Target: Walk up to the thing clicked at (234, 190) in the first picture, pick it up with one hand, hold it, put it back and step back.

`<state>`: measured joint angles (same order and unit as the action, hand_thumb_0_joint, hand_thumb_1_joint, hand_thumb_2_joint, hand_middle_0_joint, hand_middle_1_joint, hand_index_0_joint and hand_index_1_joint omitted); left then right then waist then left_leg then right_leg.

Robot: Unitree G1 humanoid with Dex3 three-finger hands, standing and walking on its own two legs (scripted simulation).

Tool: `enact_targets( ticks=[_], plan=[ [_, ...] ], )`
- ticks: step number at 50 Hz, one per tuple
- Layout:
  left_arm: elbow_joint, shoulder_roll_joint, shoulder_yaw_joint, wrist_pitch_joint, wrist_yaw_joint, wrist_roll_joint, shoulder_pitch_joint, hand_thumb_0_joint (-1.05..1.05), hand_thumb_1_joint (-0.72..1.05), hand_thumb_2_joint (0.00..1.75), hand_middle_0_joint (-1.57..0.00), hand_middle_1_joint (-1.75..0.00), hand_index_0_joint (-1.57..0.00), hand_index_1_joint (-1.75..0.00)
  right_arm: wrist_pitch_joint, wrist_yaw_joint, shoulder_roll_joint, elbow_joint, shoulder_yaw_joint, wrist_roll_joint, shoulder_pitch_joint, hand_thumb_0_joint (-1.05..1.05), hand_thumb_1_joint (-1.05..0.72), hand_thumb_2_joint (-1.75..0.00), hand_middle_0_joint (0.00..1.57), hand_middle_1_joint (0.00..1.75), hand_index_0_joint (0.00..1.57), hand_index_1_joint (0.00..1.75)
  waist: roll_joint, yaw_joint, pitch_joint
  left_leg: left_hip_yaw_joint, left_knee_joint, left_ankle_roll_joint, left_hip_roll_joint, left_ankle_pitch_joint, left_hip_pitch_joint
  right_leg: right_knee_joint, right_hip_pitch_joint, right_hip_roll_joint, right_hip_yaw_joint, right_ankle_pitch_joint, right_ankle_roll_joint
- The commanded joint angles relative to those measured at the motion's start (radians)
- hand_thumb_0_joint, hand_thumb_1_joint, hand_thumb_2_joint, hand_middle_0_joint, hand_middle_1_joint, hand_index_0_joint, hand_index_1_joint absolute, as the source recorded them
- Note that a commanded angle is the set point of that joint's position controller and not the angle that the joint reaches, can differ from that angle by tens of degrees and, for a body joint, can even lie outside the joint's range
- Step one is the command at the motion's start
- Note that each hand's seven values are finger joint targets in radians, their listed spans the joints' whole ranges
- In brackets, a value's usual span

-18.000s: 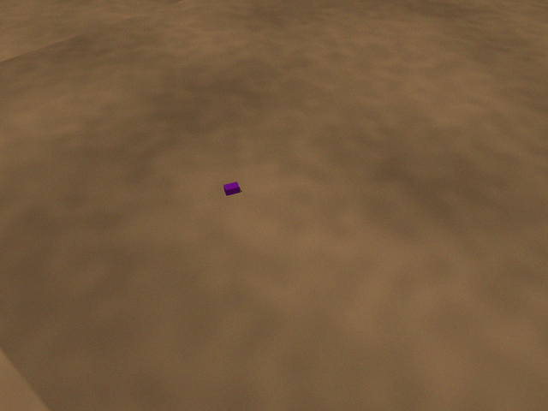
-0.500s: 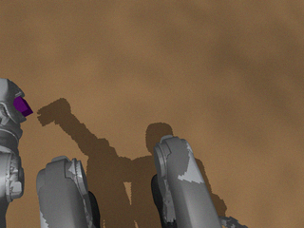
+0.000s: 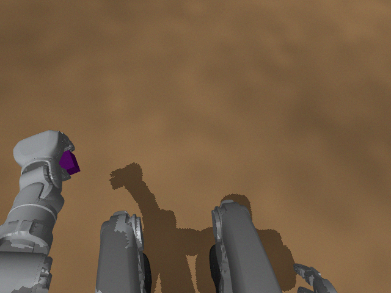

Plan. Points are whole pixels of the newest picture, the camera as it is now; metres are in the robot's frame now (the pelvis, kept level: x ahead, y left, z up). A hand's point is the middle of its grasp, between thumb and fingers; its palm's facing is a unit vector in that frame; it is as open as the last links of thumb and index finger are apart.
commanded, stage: lift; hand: left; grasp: from above
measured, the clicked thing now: (58, 167) +0.43 +0.28 -0.14
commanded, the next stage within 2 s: hold in 1.04 s
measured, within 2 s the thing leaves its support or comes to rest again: neither
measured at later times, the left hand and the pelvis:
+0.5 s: hand out of the picture +0.38 +0.25 +0.10, palm faces -0.39 -0.20 -0.90, open 7.2 cm; pelvis +0.04 +0.00 +0.19, yaw +3 degrees
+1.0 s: hand out of the picture +0.39 +0.24 +0.20, palm faces -0.39 -0.21 -0.90, open 7.2 cm; pelvis +0.07 +0.00 +0.27, yaw +3 degrees
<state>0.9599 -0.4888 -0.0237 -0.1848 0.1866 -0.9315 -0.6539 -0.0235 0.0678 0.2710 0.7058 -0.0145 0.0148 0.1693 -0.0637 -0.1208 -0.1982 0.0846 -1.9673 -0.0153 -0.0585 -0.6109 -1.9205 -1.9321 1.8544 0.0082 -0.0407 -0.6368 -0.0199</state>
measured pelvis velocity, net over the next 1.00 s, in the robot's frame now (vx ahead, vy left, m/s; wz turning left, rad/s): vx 0.07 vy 0.00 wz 0.05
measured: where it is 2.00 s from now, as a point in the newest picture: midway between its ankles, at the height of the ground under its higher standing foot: outside the picture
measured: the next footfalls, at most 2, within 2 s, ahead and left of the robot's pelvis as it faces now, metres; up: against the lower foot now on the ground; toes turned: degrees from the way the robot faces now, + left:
none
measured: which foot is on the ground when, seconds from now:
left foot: down 0.00-1.00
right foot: down 0.00-1.00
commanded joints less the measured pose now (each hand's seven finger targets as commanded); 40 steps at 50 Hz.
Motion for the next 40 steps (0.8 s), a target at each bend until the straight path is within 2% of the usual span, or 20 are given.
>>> enact_targets(
  ticks=[1, 2, 7, 9, 10, 11, 12, 13, 15, 18, 20, 21, 23, 25, 26, 28, 29, 33, 36, 40],
  plan=[
    [-0.250, -0.218, 0.029, -0.039, 0.025, -0.006, -0.272, 0.00, 0.76, 0.23, -1.18, -0.11, -1.17, -0.12, -0.016, -0.050, 0.172, -0.070, -0.064, -0.020, 0.096, 0.00, -0.89, -0.90, 0.20, 0.30, 0.20, 0.30, -0.099, -0.004, -0.566, -0.030, 0.381, 0.033, 0.037, 0.002, 0.570, 0.376, -0.391, -0.048, -0.033, 0.063, 0.051],
    [-0.283, -0.230, 0.027, -0.050, 0.022, -0.005, -0.279, 0.00, 0.78, 0.23, -1.20, -0.11, -1.19, -0.12, -0.017, -0.059, 0.169, -0.068, -0.061, -0.023, 0.094, 0.00, -0.89, -0.90, 0.20, 0.30, 0.20, 0.30, -0.102, -0.001, -0.570, -0.040, 0.395, 0.034, 0.037, 0.022, 0.593, 0.402, -0.422, -0.048, -0.027, 0.083, 0.050],
    [-0.321, -0.183, -0.006, -0.096, 0.025, 0.019, -0.224, 0.00, 0.76, 0.23, -1.19, -0.10, -1.18, -0.11, -0.023, -0.096, 0.146, -0.067, -0.051, -0.035, 0.068, 0.00, -0.89, -0.90, 0.20, 0.30, 0.20, 0.30, -0.077, -0.002, -0.524, -0.052, 0.505, 0.034, 0.040, 0.041, 0.697, 0.527, -0.561, -0.047, -0.011, 0.087, 0.045],
    [-0.311, -0.170, -0.011, -0.113, 0.026, 0.021, -0.174, 0.00, 0.75, 0.18, -1.18, -0.09, -1.17, -0.09, -0.029, -0.109, 0.141, -0.053, -0.048, -0.041, 0.068, 0.00, -0.89, -0.90, 0.20, 0.30, 0.20, 0.30, -0.064, 0.010, -0.509, -0.059, 0.548, 0.034, 0.041, 0.073, 0.752, 0.574, -0.618, -0.047, -0.006, 0.117, 0.044],
    [-0.315, -0.141, -0.034, -0.116, 0.023, 0.025, -0.169, 0.00, 0.74, 0.18, -1.16, -0.11, -1.16, -0.12, -0.032, -0.114, 0.134, -0.052, -0.047, -0.043, 0.069, 0.00, -0.89, -0.90, 0.20, 0.30, 0.20, 0.30, -0.057, -0.001, -0.483, -0.061, 0.570, 0.034, 0.042, 0.077, 0.760, 0.603, -0.649, -0.049, -0.002, 0.123, 0.042],
    [-0.325, -0.157, -0.028, -0.121, 0.024, 0.033, -0.168, 0.00, 0.73, 0.18, -1.17, -0.09, -1.16, -0.10, -0.035, -0.121, 0.134, -0.049, -0.045, -0.046, 0.067, 0.00, -0.89, -0.90, 0.20, 0.30, 0.20, 0.30, -0.044, 0.006, -0.471, -0.058, 0.599, 0.034, 0.042, 0.073, 0.787, 0.630, -0.679, -0.048, 0.002, 0.119, 0.042],
    [-0.325, -0.131, -0.046, -0.125, 0.022, 0.034, -0.147, 0.00, 0.75, 0.18, -1.17, -0.10, -1.17, -0.11, -0.039, -0.126, 0.128, -0.045, -0.046, -0.049, 0.064, 0.00, -0.89, -0.90, 0.20, 0.30, 0.20, 0.30, -0.052, 0.006, -0.459, -0.065, 0.624, 0.033, 0.042, 0.089, 0.821, 0.656, -0.708, -0.050, 0.004, 0.131, 0.043],
    [-0.330, -0.139, -0.043, -0.131, 0.022, 0.037, -0.151, 0.00, 0.73, 0.16, -1.16, -0.09, -1.15, -0.10, -0.044, -0.130, 0.128, -0.040, -0.046, -0.052, 0.071, 0.00, -0.89, -0.90, 0.20, 0.30, 0.20, 0.30, -0.041, 0.009, -0.465, -0.070, 0.639, 0.035, 0.042, 0.116, 0.849, 0.680, -0.746, -0.049, 0.010, 0.159, 0.042],
    [-0.311, -0.103, -0.071, -0.139, 0.021, 0.044, -0.128, 0.00, 0.73, 0.19, -1.16, -0.12, -1.15, -0.13, -0.050, -0.138, 0.120, -0.035, -0.043, -0.056, 0.073, 0.00, -0.89, -0.90, 0.20, 0.30, 0.20, 0.30, -0.013, -0.001, -0.412, -0.076, 0.678, 0.038, 0.043, 0.144, 0.869, 0.736, -0.804, -0.053, 0.017, 0.188, 0.037],
    [-0.303, -0.101, -0.076, -0.144, 0.026, 0.051, -0.138, 0.00, 0.70, 0.16, -1.14, -0.10, -1.13, -0.11, -0.063, -0.148, 0.115, -0.021, -0.040, -0.059, 0.074, 0.00, -0.89, -0.90, 0.20, 0.30, 0.20, 0.30, -0.027, 0.015, -0.370, -0.068, 0.766, 0.031, 0.041, 0.145, 0.960, 0.803, -0.864, -0.050, 0.020, 0.183, 0.041],
    [-0.254, -0.063, -0.095, -0.148, 0.025, 0.048, -0.105, 0.00, 0.72, 0.16, -1.13, -0.13, -1.13, -0.13, -0.071, -0.151, 0.112, -0.015, -0.038, -0.062, 0.077, 0.00, -0.89, -0.90, 0.20, 0.30, 0.20, 0.30, -0.021, 0.016, -0.328, -0.053, 0.822, 0.025, 0.040, 0.162, 1.008, 0.834, -0.895, -0.052, 0.016, 0.196, 0.043],
    [-0.244, -0.074, -0.089, -0.150, 0.026, 0.048, -0.101, 0.00, 0.72, 0.15, -1.13, -0.12, -1.13, -0.12, -0.073, -0.151, 0.115, -0.014, -0.038, -0.063, 0.077, 0.00, -0.88, -0.90, 0.20, 0.30, 0.20, 0.30, -0.018, 0.024, -0.311, -0.049, 0.848, 0.023, 0.037, 0.163, 1.032, 0.853, -0.915, -0.051, 0.016, 0.198, 0.043],
    [-0.224, -0.042, -0.103, -0.150, 0.025, 0.052, -0.091, 0.00, 0.73, 0.15, -1.14, -0.12, -1.14, -0.12, -0.081, -0.151, 0.112, -0.009, -0.039, -0.061, 0.083, 0.00, -0.88, -0.90, 0.20, 0.30, 0.20, 0.30, -0.028, 0.028, -0.295, -0.047, 0.897, 0.018, 0.037, 0.200, 1.087, 0.889, -0.953, -0.051, 0.014, 0.230, 0.044],
    [-0.223, -0.043, -0.105, -0.148, 0.026, 0.050, -0.093, 0.00, 0.76, 0.18, -1.16, -0.14, -1.16, -0.14, -0.085, -0.150, 0.112, -0.012, -0.038, -0.061, 0.091, 0.00, -0.88, -0.90, 0.20, 0.30, 0.20, 0.30, -0.023, 0.030, -0.285, -0.054, 0.933, 0.018, 0.040, 0.237, 1.130, 0.927, -1.009, -0.051, 0.014, 0.265, 0.042],
    [-0.215, -0.022, -0.115, -0.145, 0.025, 0.051, -0.097, 0.00, 0.75, 0.19, -1.17, -0.14, -1.17, -0.14, -0.089, -0.149, 0.110, -0.009, -0.036, -0.059, 0.100, 0.00, -0.89, -0.90, 0.20, 0.30, 0.20, 0.30, -0.021, 0.020, -0.275, -0.057, 0.950, 0.019, 0.041, 0.260, 1.145, 0.940, -1.029, -0.052, 0.015, 0.291, 0.042],
    [-0.220, -0.040, -0.102, -0.137, 0.028, 0.054, -0.091, 0.00, 0.77, 0.20, -1.18, -0.14, -1.18, -0.15, -0.092, -0.149, 0.114, -0.014, -0.038, -0.057, 0.104, 0.00, -0.88, -0.90, 0.20, 0.30, 0.20, 0.30, -0.020, 0.035, -0.262, -0.064, 0.992, 0.019, 0.044, 0.277, 1.191, 0.983, -1.076, -0.048, 0.015, 0.306, 0.040],
    [-0.192, -0.016, -0.114, -0.138, 0.029, 0.053, -0.059, 0.00, 0.79, 0.18, -1.19, -0.13, -1.19, -0.13, -0.092, -0.147, 0.110, -0.014, -0.035, -0.058, 0.111, 0.00, -0.89, -0.90, 0.20, 0.30, 0.20, 0.30, -0.002, 0.031, -0.238, -0.062, 1.012, 0.020, 0.047, 0.288, 1.198, 1.003, -1.092, -0.048, 0.016, 0.315, 0.040],
    [-0.223, -0.022, -0.108, -0.130, 0.041, 0.053, -0.096, 0.00, 0.79, 0.20, -1.20, -0.13, -1.19, -0.13, -0.097, -0.143, 0.110, -0.013, -0.036, -0.055, 0.122, 0.00, -0.88, -0.90, 0.20, 0.30, 0.20, 0.30, 0.008, 0.026, -0.238, -0.073, 1.066, 0.022, 0.050, 0.340, 1.274, 1.067, -1.180, -0.042, 0.028, 0.376, 0.032],
    [-0.215, -0.019, -0.110, -0.137, 0.048, 0.046, -0.087, 0.00, 0.81, 0.20, -1.20, -0.14, -1.20, -0.14, -0.092, -0.140, 0.111, -0.011, -0.038, -0.055, 0.124, 0.00, -0.88, -0.89, 0.20, 0.30, 0.20, 0.30, 0.026, 0.040, -0.238, -0.076, 1.105, 0.024, 0.054, 0.378, 1.323, 1.114, -1.240, -0.038, 0.035, 0.424, 0.025],
    [-0.208, -0.015, -0.112, -0.145, 0.047, 0.054, -0.101, 0.00, 0.76, 0.20, -1.19, -0.10, -1.17, -0.12, -0.091, -0.135, 0.118, -0.010, -0.039, -0.056, 0.127, 0.00, -0.88, -0.89, 0.20, 0.30, 0.20, 0.30, 0.016, 0.035, -0.219, -0.077, 1.169, 0.017, 0.053, 0.405, 1.404, 1.166, -1.278, -0.036, 0.028, 0.437, 0.027]
  ],
)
